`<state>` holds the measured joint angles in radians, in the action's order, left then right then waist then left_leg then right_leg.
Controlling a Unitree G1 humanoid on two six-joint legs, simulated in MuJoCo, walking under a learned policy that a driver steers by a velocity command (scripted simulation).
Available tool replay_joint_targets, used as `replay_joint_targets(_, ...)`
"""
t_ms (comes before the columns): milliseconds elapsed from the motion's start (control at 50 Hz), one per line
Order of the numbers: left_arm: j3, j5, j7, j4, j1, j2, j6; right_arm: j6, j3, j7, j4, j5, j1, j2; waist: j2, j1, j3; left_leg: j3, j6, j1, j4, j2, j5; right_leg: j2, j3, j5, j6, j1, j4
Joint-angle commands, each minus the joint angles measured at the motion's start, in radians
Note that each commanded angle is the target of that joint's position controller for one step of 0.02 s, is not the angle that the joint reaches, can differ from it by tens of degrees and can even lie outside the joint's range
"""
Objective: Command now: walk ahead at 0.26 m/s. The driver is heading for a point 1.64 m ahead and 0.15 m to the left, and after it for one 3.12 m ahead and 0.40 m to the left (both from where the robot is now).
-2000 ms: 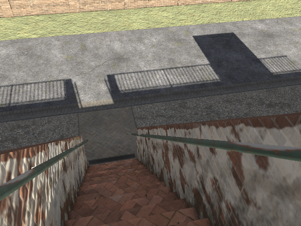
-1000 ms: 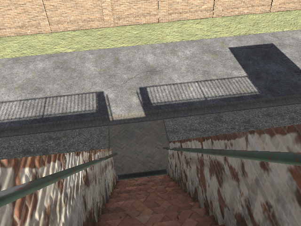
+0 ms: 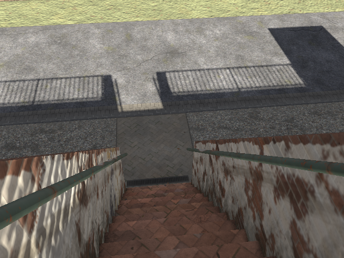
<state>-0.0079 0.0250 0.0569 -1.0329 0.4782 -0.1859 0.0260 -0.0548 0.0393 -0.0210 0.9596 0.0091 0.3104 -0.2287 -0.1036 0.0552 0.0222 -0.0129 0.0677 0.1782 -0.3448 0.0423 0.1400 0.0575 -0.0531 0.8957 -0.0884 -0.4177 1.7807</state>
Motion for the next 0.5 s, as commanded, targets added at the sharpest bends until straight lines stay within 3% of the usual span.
replay_joint_targets(20,0.009,-0.049,0.015,0.032,0.219,-0.002,-0.024,0.017,0.019,-0.023,0.097,-0.023,0.432,-0.192,-0.13,-0.019,0.044,0.165,-0.041,-0.662,-0.438,0.35,1.497,0.077,0.111,0.135,-0.035,-0.756,0.443)
replay_joint_targets(40,-0.005,-0.019,0.02,0.019,0.107,-0.071,-0.033,0.017,0.017,-0.027,0.083,-0.05,0.408,-0.182,-0.058,-0.085,0.025,0.165,0.014,-0.506,-0.327,0.308,1.14,0.08,0.111,-0.043,-0.023,-0.769,0.457)
replay_joint_targets(60,-0.006,-0.014,0.021,0.027,0.051,-0.079,-0.044,0.013,-0.001,-0.02,0.053,-0.035,0.354,-0.162,-0.054,-0.079,0.04,0.173,0.074,-0.336,-0.28,0.291,0.857,0.063,0.14,-0.208,-0.011,-0.718,0.421)
replay_joint_targets(80,0.0,0.008,0.017,0.028,0.022,-0.065,-0.063,0.014,-0.011,0.009,0.059,-0.039,0.308,-0.151,-0.116,-0.049,0.041,0.285,0.196,-0.188,-0.248,0.363,0.655,0.032,0.18,-0.282,0.022,-0.689,0.372)
replay_joint_targets(100,-0.002,0.031,0.026,0.081,-0.1,-0.088,-0.067,0.018,-0.013,0.032,0.057,-0.012,0.239,-0.158,-0.07,-0.042,-0.018,0.292,0.241,-0.053,-0.207,0.329,0.169,0.042,0.229,-0.471,0.062,-0.793,0.264)
replay_joint_targets(120,-0.012,0.027,0.024,0.053,-0.144,-0.103,-0.071,0.016,-0.049,0.029,0.065,-0.017,0.27,-0.053,0.057,-0.058,-0.098,0.203,0.172,0.033,-0.254,0.246,0.336,0.06,0.224,-0.571,0.062,-0.766,0.232)
replay_joint_targets(140,-0.014,0.02,0.024,0.042,-0.135,-0.07,-0.072,0.023,-0.057,0.033,0.074,-0.006,0.279,-0.056,0.028,-0.035,-0.101,0.207,0.153,0.06,-0.277,0.25,0.427,0.055,0.208,-0.564,0.066,-0.748,0.161)
replay_joint_targets(160,0.011,0.01,0.004,0.083,-0.195,-0.014,-0.076,0.025,-0.098,0.054,0.053,-0.027,0.21,0.034,0.114,0.01,-0.174,0.127,0.113,0.276,-0.233,0.2,0.306,0.045,0.199,-0.766,0.101,-0.634,-0.141)
replay_joint_targets(180,0.028,0.025,-0.015,0.086,-0.213,0.022,-0.079,0.016,-0.119,0.054,0.025,-0.029,0.135,0.049,0.097,0.038,-0.155,0.113,0.077,0.409,-0.194,0.163,0.18,0.028,0.144,-0.918,0.114,-0.44,-0.332)
replay_joint_targets(200,0.031,0.034,-0.022,0.039,-0.142,0.044,-0.085,-0.004,-0.111,0.047,0.017,-0.04,0.094,-0.006,0.039,0.064,-0.078,0.127,0.082,0.464,-0.167,0.161,0.134,0.017,0.128,-1.069,0.106,-0.243,-0.351)
replay_joint_targets(220,0.02,0.03,-0.02,0.003,-0.11,0.014,-0.096,-0.015,-0.111,0.042,0.026,-0.044,0.117,-0.027,0.015,0.063,-0.07,0.147,0.059,0.422,-0.188,0.164,0.227,0.011,0.146,-1.07,0.097,-0.209,-0.357)
replay_joint_targets(240,0.012,0.016,-0.02,0.022,-0.154,-0.034,-0.08,-0.026,-0.104,0.054,0.044,-0.065,0.148,-0.034,-0.004,0.042,-0.101,0.119,0.042,0.31,-0.27,0.112,0.06,0.012,0.137,-1.215,0.08,-0.318,-0.491)
replay_joint_targets(260,0.018,0.005,-0.025,0.031,-0.215,-0.04,-0.071,-0.029,-0.11,0.065,0.059,-0.093,0.198,-0.025,-0.037,0.002,-0.11,0.133,0.031,0.224,-0.288,0.102,0.008,-0.001,0.126,-1.256,0.075,-0.36,-0.577)
replay_joint_targets(280,0.016,0.004,-0.025,0.036,-0.246,-0.047,-0.071,-0.016,-0.112,0.069,0.072,-0.095,0.23,-0.015,-0.027,-0.014,-0.128,0.165,0.029,0.184,-0.329,0.098,0.015,-0.025,0.151,-1.252,0.072,-0.38,-0.641)
replay_joint_targets(320,0.012,0.005,-0.027,0.064,-0.336,-0.059,-0.061,0.002,-0.098,0.081,0.094,-0.062,0.313,-0.047,-0.011,-0.09,-0.161,0.266,0.042,0.049,-0.392,0.127,0.022,-0.034,0.193,-1.162,0.077,-0.521,-0.709)
replay_joint_targets(340,0.004,0.003,-0.03,0.066,-0.336,-0.063,-0.049,0.012,-0.093,0.08,0.101,-0.047,0.332,-0.043,0.015,-0.093,-0.161,0.304,0.063,0.013,-0.425,0.141,0.031,-0.052,0.234,-1.123,0.077,-0.547,-0.771)
replay_joint_targets(360,0.001,-0.012,-0.026,0.071,-0.336,-0.071,-0.039,0.017,-0.085,0.088,0.108,-0.032,0.349,-0.059,-0.008,-0.113,-0.153,0.337,0.079,-0.051,-0.45,0.155,0.068,-0.06,0.259,-1.045,0.075,-0.584,-0.811)
replay_joint_targets(420,-0.007,-0.023,-0.014,0.109,-0.422,-0.094,0.002,0.02,-0.081,0.098,0.124,-0.002,0.405,-0.038,-0.01,-0.19,-0.154,0.431,0.079,-0.131,-0.503,0.152,0.043,-0.074,0.291,-0.912,0.077,-0.674,-0.938)
replay_joint_targets(440,0.005,0.001,-0.033,0.095,-0.383,-0.048,0.004,0.032,-0.082,0.106,0.094,-0.003,0.324,-0.005,0.147,-0.144,-0.137,0.335,0.094,0.054,-0.558,0.107,-0.105,-0.061,0.243,-1.291,0.075,-0.47,-1.049)
replay_joint_targets(460,0.001,-0.095,-0.074,0.17,-0.416,-0.019,-0.02,0.055,-0.077,0.133,0.111,-0.029,0.361,0.092,0.191,-0.093,-0.188,0.416,0.025,0.24,-0.557,0.076,-0.107,-0.06,0.295,-1.35,0.059,-0.415,-1.027)
replay_joint_targets(480,0.006,-0.093,-0.086,0.157,-0.353,-0.005,-0.036,0.066,-0.079,0.143,0.107,-0.036,0.342,0.068,0.159,-0.078,-0.183,0.372,-0.012,0.225,-0.581,0.062,-0.074,-0.029,0.29,-1.323,0.063,-0.427,-1.002)
replay_joint_targets(500,0.005,-0.075,-0.094,0.151,-0.295,0.006,-0.051,0.073,-0.073,0.148,0.082,-0.028,0.337,0.06,0.125,-0.08,-0.127,0.36,-0.02,0.139,-0.596,0.055,-0.035,-0.016,0.317,-1.289,0.062,-0.443,-1.012)
